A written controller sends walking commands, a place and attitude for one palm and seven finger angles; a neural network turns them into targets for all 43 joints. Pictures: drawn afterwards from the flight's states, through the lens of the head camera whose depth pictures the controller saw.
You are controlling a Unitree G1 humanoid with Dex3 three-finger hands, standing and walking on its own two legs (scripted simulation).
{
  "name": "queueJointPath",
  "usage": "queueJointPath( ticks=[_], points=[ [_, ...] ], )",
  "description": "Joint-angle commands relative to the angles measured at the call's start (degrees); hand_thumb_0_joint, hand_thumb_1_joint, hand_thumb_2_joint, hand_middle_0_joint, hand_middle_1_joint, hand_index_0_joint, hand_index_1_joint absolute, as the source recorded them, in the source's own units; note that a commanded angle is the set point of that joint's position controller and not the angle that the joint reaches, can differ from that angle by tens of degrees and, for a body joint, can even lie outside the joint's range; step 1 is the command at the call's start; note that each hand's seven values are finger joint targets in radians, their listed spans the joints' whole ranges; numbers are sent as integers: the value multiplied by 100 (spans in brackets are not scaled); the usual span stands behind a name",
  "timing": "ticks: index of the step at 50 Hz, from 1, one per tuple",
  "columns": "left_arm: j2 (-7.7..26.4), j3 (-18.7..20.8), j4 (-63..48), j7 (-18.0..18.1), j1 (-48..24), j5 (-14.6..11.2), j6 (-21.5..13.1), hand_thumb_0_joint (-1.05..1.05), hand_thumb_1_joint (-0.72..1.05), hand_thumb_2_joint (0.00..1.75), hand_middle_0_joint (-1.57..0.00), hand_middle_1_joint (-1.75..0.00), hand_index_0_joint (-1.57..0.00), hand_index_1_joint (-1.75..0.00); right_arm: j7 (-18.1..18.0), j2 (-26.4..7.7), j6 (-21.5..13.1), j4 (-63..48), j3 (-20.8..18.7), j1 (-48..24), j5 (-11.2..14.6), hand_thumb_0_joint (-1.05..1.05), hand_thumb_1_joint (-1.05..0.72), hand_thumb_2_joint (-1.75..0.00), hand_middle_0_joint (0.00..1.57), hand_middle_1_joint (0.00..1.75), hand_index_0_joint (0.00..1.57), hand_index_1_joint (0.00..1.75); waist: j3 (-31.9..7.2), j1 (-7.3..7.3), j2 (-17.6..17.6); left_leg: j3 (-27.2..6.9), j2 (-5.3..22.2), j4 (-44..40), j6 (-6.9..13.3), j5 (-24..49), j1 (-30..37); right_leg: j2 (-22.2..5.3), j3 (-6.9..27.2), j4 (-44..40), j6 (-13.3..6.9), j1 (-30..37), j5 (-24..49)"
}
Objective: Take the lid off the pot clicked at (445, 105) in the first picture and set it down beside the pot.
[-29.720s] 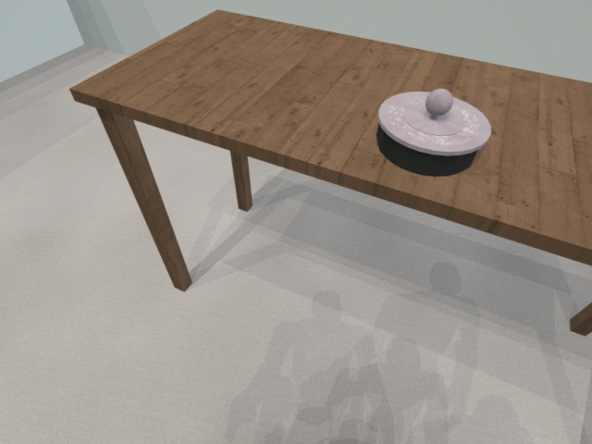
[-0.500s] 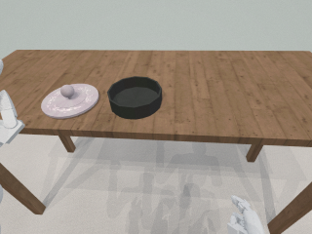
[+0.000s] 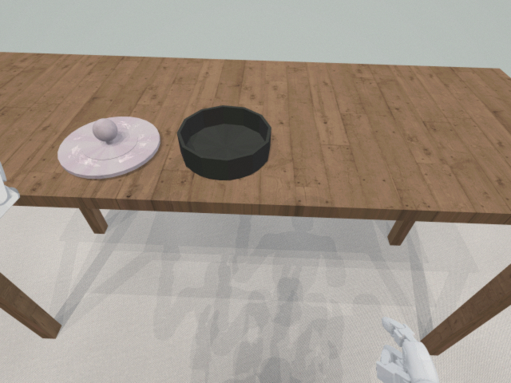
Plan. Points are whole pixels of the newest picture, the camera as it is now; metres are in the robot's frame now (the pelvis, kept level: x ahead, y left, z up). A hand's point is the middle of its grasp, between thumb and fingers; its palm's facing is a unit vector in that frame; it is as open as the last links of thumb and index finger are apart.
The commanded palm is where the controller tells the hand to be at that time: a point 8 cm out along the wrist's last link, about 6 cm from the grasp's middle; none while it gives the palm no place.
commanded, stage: step back with the hand held close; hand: left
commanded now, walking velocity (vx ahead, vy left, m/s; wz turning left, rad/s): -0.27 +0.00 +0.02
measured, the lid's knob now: (105, 130) +0.52 +0.34 +0.12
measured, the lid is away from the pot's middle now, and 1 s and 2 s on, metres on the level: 0.23 0.23 0.23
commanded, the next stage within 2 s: stop stepping back and stand still in 0.82 s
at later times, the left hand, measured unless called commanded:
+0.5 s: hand out of the picture +0.10 +0.29 +0.30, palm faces +0.60 -0.74 -0.31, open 7.4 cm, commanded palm +0.03 +0.33 +0.29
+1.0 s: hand out of the picture -0.05 +0.33 +0.28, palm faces +0.46 -0.84 -0.29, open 7.4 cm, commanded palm -0.09 +0.38 +0.29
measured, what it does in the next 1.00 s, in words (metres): walks backwards: right foot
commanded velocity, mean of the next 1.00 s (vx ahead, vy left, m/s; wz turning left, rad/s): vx -0.26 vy -0.01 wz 0.02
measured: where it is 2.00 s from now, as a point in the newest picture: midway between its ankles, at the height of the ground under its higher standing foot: outside the picture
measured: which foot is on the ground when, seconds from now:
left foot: down 0.00-0.92, up 0.94-1.00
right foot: down 0.00-0.60, up 0.62-0.94, down 0.96-1.00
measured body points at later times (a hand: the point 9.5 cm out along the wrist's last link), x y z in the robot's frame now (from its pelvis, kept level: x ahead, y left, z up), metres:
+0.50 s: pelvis -0.09 +0.05 -0.01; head -0.10 +0.06 +0.44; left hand +0.06 +0.33 +0.32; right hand +0.08 -0.18 -0.09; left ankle +0.05 +0.09 -0.73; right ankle -0.03 -0.09 -0.74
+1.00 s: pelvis -0.24 +0.12 -0.03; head -0.25 +0.16 +0.42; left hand -0.08 +0.38 +0.30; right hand -0.06 -0.12 -0.09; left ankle -0.11 +0.16 -0.70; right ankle -0.35 -0.05 -0.74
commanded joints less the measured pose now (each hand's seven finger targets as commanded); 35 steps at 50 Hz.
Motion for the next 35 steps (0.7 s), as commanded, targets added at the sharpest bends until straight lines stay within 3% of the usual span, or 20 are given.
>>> queueJointPath(
  ticks=[1,3,7,10,13,17,20,22,23,24,25,26,27,28,29,30,31,32,33,35],
  points=[
    [1286,724,-1252,96,-13,4,-124,0,90,90,-20,-30,-20,-30,-98,-686,-141,-1146,-310,-539,27,0,-90,-90,20,30,20,30,-1005,-60,208,-937,835,-187,80,2355,1010,-836,406,162,192,-704,1997],
    [1424,936,-1580,116,308,-10,-160,0,90,90,-20,-30,-20,-30,-98,-675,-114,-1257,-325,-525,17,0,-90,-90,20,30,20,30,-1078,-30,152,-1052,915,-337,88,2112,737,-717,357,278,180,-628,1576],
    [1585,1225,-2169,193,769,-18,-271,0,90,90,-20,-30,-20,-30,-84,-684,-162,-1345,-352,-432,-20,0,-90,-90,20,30,20,30,-1288,-14,644,-1248,1049,-672,55,1397,299,-559,239,590,139,-484,808],
    [1632,1408,-2169,274,879,-39,-336,0,90,90,-20,-30,-20,-30,-121,-669,-283,-1282,-359,-314,-65,0,-90,-90,20,30,20,30,-1251,-47,818,-1429,1168,-1022,39,328,-123,-447,163,816,127,-468,90],
    [1507,1413,-1808,366,431,-25,-349,0,90,90,-20,-30,-20,-30,-179,-664,-405,-1164,-389,-194,-77,0,-90,-90,20,30,20,30,-935,-150,963,-1609,1271,-1509,16,-1660,-849,-370,133,1108,97,-416,-507],
    [1379,1249,-1125,426,-105,-30,-247,0,90,90,-20,-30,-20,-30,-248,-636,-489,-983,-415,-54,-53,0,-90,-90,20,30,20,30,-787,-233,565,-1589,1180,-1575,-130,-2413,-1000,-373,73,896,1,-527,-801],
    [1289,1003,-749,426,-417,13,-178,0,90,90,-20,-30,-20,-30,-254,-623,-487,-914,-407,-14,-35,0,-90,-90,20,30,20,30,-531,-309,22,-1299,890,-996,-174,-2322,-683,-657,305,200,-117,-1160,-1192],
    [1278,864,-731,425,-524,69,-207,0,90,90,-20,-30,-20,-30,-246,-582,-477,-852,-408,8,-21,0,-90,-90,20,30,20,30,-367,-342,-642,-878,503,501,-238,-1613,14,-1395,941,-664,-354,-2261,-1640],
    [1240,745,-855,428,-639,103,-247,0,90,90,-20,-30,-20,-30,-222,-575,-463,-779,-418,8,-8,0,-90,-90,20,30,20,30,-371,-368,-855,-741,321,1470,-282,-1235,424,-1934,1352,-954,-548,-2775,-1495],
    [1295,778,-1006,453,-669,133,-276,0,90,90,-20,-30,-20,-30,-191,-539,-479,-712,-397,53,-37,0,-90,-90,20,30,20,30,-502,-382,-882,-719,228,1980,-279,-1095,489,-2260,1519,-960,-698,-2728,-734],
    [1244,697,-1023,436,-560,135,-254,0,90,90,-20,-30,-20,-30,-166,-498,-479,-761,-362,24,-35,0,-90,-90,20,30,20,30,-512,-384,-992,-724,212,2211,-250,-1189,215,-2362,1397,-751,-695,-2490,29],
    [1204,655,-977,403,-481,153,-193,0,90,90,-20,-30,-20,-30,-145,-517,-461,-834,-350,11,1,0,-90,-90,20,30,20,30,-476,-376,-1099,-765,265,2203,-215,-1353,147,-2363,1196,-589,-640,-2556,35],
    [1210,629,-1053,390,-584,141,-158,0,90,90,-20,-30,-20,-30,-140,-527,-444,-877,-316,11,10,0,-90,-90,20,30,20,30,-332,-375,-1030,-919,413,1743,-168,-1633,239,-2263,1010,-499,-497,-2901,-828],
    [1220,564,-1276,385,-919,162,-164,0,90,90,-20,-30,-20,-30,-182,-618,-402,-919,-298,-148,-10,0,-90,-90,20,30,20,30,88,-410,-696,-1229,602,858,-74,-1861,16,-1788,645,-219,-313,-3139,-1485],
    [1287,585,-1485,396,-1217,176,-189,0,90,90,-20,-30,-20,-30,-261,-720,-429,-1027,-258,-319,-40,0,-90,-90,20,30,20,30,447,-435,406,-1845,916,-587,83,-2246,-691,-1016,195,807,-53,-2869,-1598],
    [1238,676,-1579,437,-1346,157,-236,0,90,90,-20,-30,-20,-30,-322,-807,-520,-1079,-229,-384,-106,0,-90,-90,20,30,20,30,454,-400,1988,-2913,1635,-1958,409,-2992,-1704,-201,-23,2828,198,-2252,-1411],
    [1350,820,-1588,476,-1495,192,-236,0,90,90,-20,-30,-20,-30,-292,-520,-634,-1034,-214,-280,-187,0,-90,-90,20,30,20,30,89,-340,2190,-3056,1954,-2363,337,-3302,-2069,-46,376,4340,188,-2008,-1672],
    [1440,908,-1808,477,-1628,152,-257,0,90,90,-20,-30,-20,-30,-207,-487,-734,-952,-244,-214,-231,0,-90,-90,20,30,20,30,-162,-313,1774,-2895,1961,-2340,202,-3322,-2109,-47,557,4971,193,-1844,-1611],
    [1581,1124,-1720,448,-1424,93,-262,0,90,90,-20,-30,-20,-30,-124,-535,-749,-873,-339,-200,-202,0,-90,-90,20,30,20,30,-537,-240,1306,-2548,1871,-2187,119,-3102,-1926,52,524,5192,209,-1625,-1530],
    [1585,1216,-1820,412,-1081,-8,-193,0,90,90,-20,-30,-20,-30,-48,-520,-760,-875,-442,-275,-169,0,-90,-90,20,30,20,30,-940,-204,636,-2159,1622,-1923,56,-2578,-1071,94,369,5092,282,-1992,-1410]
  ],
)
